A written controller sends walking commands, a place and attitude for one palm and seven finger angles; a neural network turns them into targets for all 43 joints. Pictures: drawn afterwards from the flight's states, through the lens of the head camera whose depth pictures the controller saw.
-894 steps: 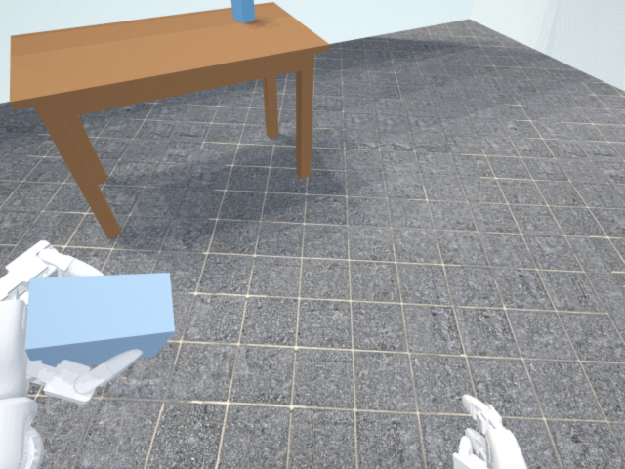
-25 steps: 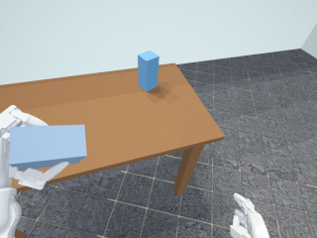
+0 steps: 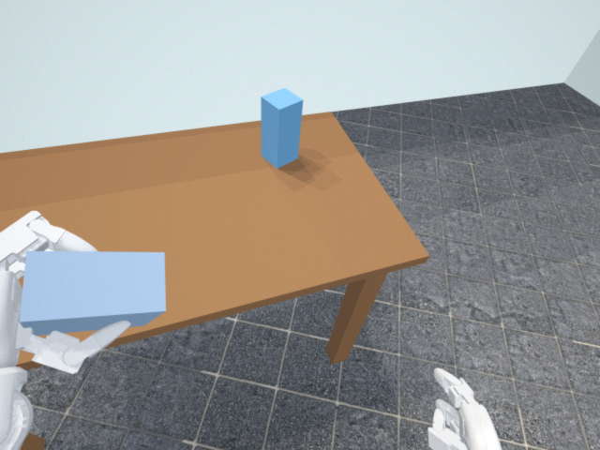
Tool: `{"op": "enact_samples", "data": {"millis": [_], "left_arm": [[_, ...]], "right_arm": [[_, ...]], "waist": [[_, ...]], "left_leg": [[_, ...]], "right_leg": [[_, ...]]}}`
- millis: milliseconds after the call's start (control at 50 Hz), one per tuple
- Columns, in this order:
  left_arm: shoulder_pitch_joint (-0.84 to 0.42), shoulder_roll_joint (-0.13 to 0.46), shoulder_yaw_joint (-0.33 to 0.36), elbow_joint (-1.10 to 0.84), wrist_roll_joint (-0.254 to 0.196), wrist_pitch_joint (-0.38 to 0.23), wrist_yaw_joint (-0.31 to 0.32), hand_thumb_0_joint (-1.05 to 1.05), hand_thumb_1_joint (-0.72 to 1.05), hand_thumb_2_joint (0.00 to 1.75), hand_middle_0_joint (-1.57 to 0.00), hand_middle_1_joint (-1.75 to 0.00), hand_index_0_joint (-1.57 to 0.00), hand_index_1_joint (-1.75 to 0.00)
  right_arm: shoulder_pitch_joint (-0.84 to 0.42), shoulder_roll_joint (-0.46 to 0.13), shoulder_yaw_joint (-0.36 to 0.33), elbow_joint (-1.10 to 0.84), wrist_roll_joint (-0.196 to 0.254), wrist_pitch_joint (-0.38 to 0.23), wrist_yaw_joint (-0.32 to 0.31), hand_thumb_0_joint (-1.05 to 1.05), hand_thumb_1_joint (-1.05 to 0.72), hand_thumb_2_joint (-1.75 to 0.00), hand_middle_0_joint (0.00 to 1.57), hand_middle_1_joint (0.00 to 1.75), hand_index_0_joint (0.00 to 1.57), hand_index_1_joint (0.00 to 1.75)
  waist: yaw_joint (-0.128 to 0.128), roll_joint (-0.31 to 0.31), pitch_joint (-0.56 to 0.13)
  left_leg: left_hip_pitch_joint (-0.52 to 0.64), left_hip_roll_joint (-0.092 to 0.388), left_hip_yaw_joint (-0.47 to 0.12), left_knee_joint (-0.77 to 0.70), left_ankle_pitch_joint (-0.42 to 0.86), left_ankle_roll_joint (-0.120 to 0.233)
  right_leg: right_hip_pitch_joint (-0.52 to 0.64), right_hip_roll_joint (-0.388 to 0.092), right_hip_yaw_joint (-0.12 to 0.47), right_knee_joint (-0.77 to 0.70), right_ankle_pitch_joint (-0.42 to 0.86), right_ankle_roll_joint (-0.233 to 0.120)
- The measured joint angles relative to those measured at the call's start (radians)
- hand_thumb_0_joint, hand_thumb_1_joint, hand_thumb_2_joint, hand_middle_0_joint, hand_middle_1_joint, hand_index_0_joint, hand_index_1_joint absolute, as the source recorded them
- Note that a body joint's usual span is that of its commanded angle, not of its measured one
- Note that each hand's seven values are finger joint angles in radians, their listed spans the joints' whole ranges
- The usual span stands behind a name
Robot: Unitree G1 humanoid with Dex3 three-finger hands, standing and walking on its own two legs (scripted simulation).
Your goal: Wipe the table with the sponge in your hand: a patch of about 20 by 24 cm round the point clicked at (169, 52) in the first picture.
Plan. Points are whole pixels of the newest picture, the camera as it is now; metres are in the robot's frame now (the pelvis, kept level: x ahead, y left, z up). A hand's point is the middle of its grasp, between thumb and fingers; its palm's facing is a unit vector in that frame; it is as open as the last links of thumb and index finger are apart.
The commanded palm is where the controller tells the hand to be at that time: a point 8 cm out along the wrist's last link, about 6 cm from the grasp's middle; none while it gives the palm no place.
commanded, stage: look again from close up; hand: left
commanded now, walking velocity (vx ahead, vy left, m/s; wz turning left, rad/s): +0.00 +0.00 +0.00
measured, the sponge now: (114, 294) +0.23 +0.22 +0.14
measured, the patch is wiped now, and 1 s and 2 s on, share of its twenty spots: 0.00 0.00 0.00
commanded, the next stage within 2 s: come to a stop and stand still in 0.20 s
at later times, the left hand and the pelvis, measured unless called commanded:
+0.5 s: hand (44, 262) +0.23 +0.27 +0.18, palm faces +0.47 -0.79 -0.39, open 10.0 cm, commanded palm +0.15 +0.27 +0.17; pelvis -0.01 -0.01 +0.00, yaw +0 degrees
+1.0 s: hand (107, 297) +0.22 +0.22 +0.16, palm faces +0.37 -0.87 -0.33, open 10.0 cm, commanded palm +0.15 +0.26 +0.17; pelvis -0.01 -0.02 +0.00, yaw +0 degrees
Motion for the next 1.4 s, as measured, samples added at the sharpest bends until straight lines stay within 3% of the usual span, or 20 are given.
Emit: {"op": "enact_samples", "data": {"millis": [120, 340, 360, 380, 440, 500, 560, 600, 640, 720, 840, 940, 1080, 1180, 1400], "left_arm": [[-0.011, -0.007, -0.012, -0.003, 0.004, 0.022, 0.001, -0.01, -0.5, 1.03, -0.75, -1.34, -0.77, -1.33], [-0.017, 0.001, -0.001, -0.034, 0.001, 0.004, 0.009, -0.01, -0.5, 1.03, -0.75, -1.34, -0.77, -1.33], [-0.07, 0.032, 0.014, -0.019, 0.051, 0.008, -0.015, -0.01, -0.5, 1.03, -0.75, -1.34, -0.77, -1.33], [-0.153, 0.076, 0.035, 0.035, 0.07, -0.021, -0.038, -0.01, -0.5, 1.03, -0.75, -1.34, -0.77, -1.33], [-0.261, 0.119, 0.102, 0.151, 0.022, -0.04, -0.032, -0.01, -0.5, 1.03, -0.75, -1.34, -0.77, -1.33], [-0.184, 0.06, 0.098, 0.125, -0.013, -0.014, -0.016, -0.01, -0.49, 1.03, -0.75, -1.34, -0.77, -1.33], [-0.037, -0.004, 0.011, 0.041, -0.016, -0.016, -0.023, -0.01, -0.49, 1.03, -0.75, -1.34, -0.77, -1.33], [0.039, -0.017, -0.042, 0.008, -0.013, -0.023, -0.035, -0.01, -0.49, 1.03, -0.75, -1.34, -0.77, -1.33], [0.076, -0.006, -0.058, 0.006, -0.011, -0.027, -0.043, -0.01, -0.49, 1.03, -0.75, -1.34, -0.77, -1.33], [0.042, 0.029, -0.012, 0.058, -0.01, -0.018, -0.029, -0.01, -0.49, 1.03, -0.75, -1.34, -0.77, -1.33], [-0.057, -0.01, 0.027, 0.068, -0.008, -0.015, 0.008, -0.01, -0.49, 1.03, -0.75, -1.34, -0.77, -1.33], [-0.047, -0.043, -0.027, 0.038, 0.004, -0.026, 0.006, -0.01, -0.49, 1.03, -0.75, -1.34, -0.77, -1.33], [-0.008, 0.002, -0.014, 0.044, 0.006, -0.007, -0.009, -0.01, -0.49, 1.03, -0.75, -1.34, -0.77, -1.33], [0.006, 0.018, 0.017, -0.002, -0.005, 0.0, -0.005, -0.01, -0.49, 1.03, -0.75, -1.34, -0.77, -1.33], [-0.003, 0.0, -0.003, -0.026, -0.005, 0.011, -0.002, -0.01, -0.49, 1.03, -0.75, -1.34, -0.77, -1.33]], "right_arm": [[-0.015, 0.006, 0.003, -0.014, 0.0, 0.005, -0.002, 0.01, -0.9, -0.9, 0.2, 0.3, 0.21, 0.3], [-0.022, 0.009, 0.003, -0.014, 0.001, 0.016, 0.002, 0.01, -0.9, -0.9, 0.2, 0.3, 0.21, 0.3], [-0.009, 0.007, -0.001, -0.023, -0.014, 0.004, -0.001, 0.01, -0.9, -0.9, 0.2, 0.3, 0.21, 0.3], [-0.003, 0.007, -0.001, -0.015, -0.017, -0.012, -0.002, 0.01, -0.9, -0.9, 0.2, 0.3, 0.21, 0.3], [-0.024, 0.01, 0.011, 0.002, -0.008, -0.02, 0.018, 0.01, -0.9, -0.9, 0.2, 0.3, 0.21, 0.3], [-0.019, 0.002, 0.001, -0.024, -0.001, -0.026, 0.044, 0.01, -0.9, -0.9, 0.2, 0.3, 0.21, 0.3], [-0.004, -0.007, -0.002, -0.027, 0.007, -0.024, 0.05, 0.01, -0.9, -0.9, 0.2, 0.3, 0.21, 0.3], [0.008, -0.005, -0.001, -0.019, 0.009, -0.017, 0.039, 0.01, -0.9, -0.9, 0.2, 0.3, 0.21, 0.3], [0.021, 0.0, 0.003, -0.008, 0.009, -0.009, 0.021, 0.01, -0.9, -0.9, 0.2, 0.3, 0.21, 0.3], [0.04, -0.005, 0.003, 0.004, 0.007, -0.003, -0.011, 0.01, -0.9, -0.9, 0.2, 0.3, 0.21, 0.3], [0.037, -0.038, -0.006, 0.015, 0.003, -0.036, -0.017, 0.01, -0.9, -0.9, 0.2, 0.3, 0.21, 0.3], [0.023, -0.039, -0.007, 0.006, -0.001, -0.047, -0.01, 0.01, -0.9, -0.9, 0.2, 0.3, 0.21, 0.3], [0.008, -0.01, 0.001, -0.017, -0.003, -0.03, -0.007, 0.01, -0.9, -0.9, 0.2, 0.3, 0.21, 0.3], [0.006, -0.003, 0.005, -0.013, -0.003, -0.02, -0.002, 0.01, -0.9, -0.9, 0.2, 0.3, 0.21, 0.3], [-0.021, 0.002, 0.005, -0.008, 0.001, 0.003, -0.002, 0.01, -0.9, -0.9, 0.2, 0.3, 0.21, 0.3]], "waist": [[0.008, -0.008, 0.015], [0.016, -0.002, 0.017], [0.029, 0.0, 0.022], [0.044, -0.007, 0.025], [0.049, -0.011, 0.041], [0.017, 0.021, 0.036], [-0.011, 0.05, 0.02], [-0.021, 0.046, 0.007], [-0.02, 0.029, -0.003], [0.001, 0.004, -0.011], [0.027, 0.007, -0.009], [0.014, 0.009, -0.026], [-0.015, 0.003, -0.014], [-0.011, -0.002, 0.008], [0.009, -0.004, 0.016]], "left_leg": [[0.004, -0.006, -0.004, 0.003, 0.0, 0.005], [0.009, -0.007, -0.009, 0.0, 0.002, 0.002], [-0.01, -0.004, -0.015, 0.019, -0.002, 0.003], [-0.03, -0.006, -0.02, 0.034, -0.004, 0.003], [-0.037, -0.009, -0.007, 0.025, 0.01, -0.002], [-0.036, -0.012, 0.01, 0.028, 0.008, -0.001], [-0.036, -0.006, 0.013, 0.041, -0.004, 0.0], [-0.034, -0.003, 0.009, 0.043, -0.007, -0.005], [-0.031, 0.001, 0.004, 0.041, -0.005, -0.012], [-0.035, 0.013, -0.01, 0.039, 0.002, -0.022], [-0.035, 0.026, -0.015, 0.03, 0.011, -0.028], [-0.027, 0.027, -0.008, 0.009, 0.014, -0.027], [-0.016, 0.024, -0.004, -0.005, 0.01, -0.024], [-0.011, 0.02, -0.01, 0.0, 0.0, -0.02], [0.002, 0.001, -0.006, 0.003, -0.01, -0.005]], "right_leg": [[0.004, -0.007, -0.003, 0.008, -0.005, 0.004], [0.012, -0.007, -0.008, 0.003, -0.004, 0.002], [-0.001, -0.006, -0.015, 0.016, -0.007, 0.0], [-0.024, -0.01, -0.02, 0.039, -0.014, -0.004], [-0.051, -0.012, -0.007, 0.063, -0.015, -0.012], [-0.066, -0.015, 0.011, 0.087, -0.024, -0.01], [-0.062, -0.009, 0.013, 0.089, -0.028, -0.005], [-0.059, -0.006, 0.01, 0.09, -0.031, -0.009], [-0.056, -0.002, 0.004, 0.091, -0.033, -0.015], [-0.051, 0.009, -0.011, 0.077, -0.025, -0.03], [-0.036, 0.022, -0.017, 0.038, -0.002, -0.036], [-0.028, 0.025, -0.009, 0.011, 0.008, -0.033], [-0.02, 0.024, -0.004, 0.0, 0.004, -0.028], [-0.01, 0.019, -0.009, 0.0, -0.005, -0.022], [-0.002, 0.001, -0.004, 0.016, -0.019, -0.004]]}}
